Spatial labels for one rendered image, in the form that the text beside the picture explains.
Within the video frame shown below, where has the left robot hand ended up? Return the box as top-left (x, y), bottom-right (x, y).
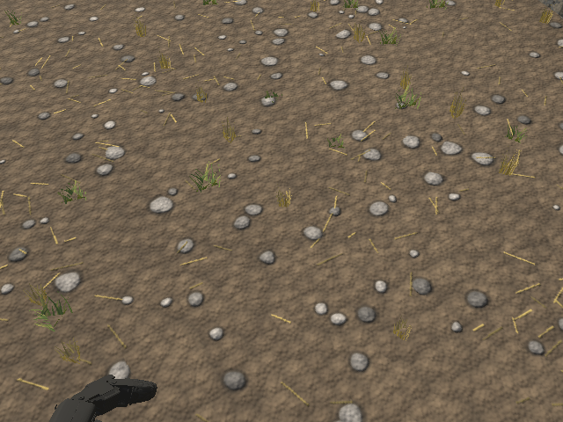
top-left (49, 375), bottom-right (157, 422)

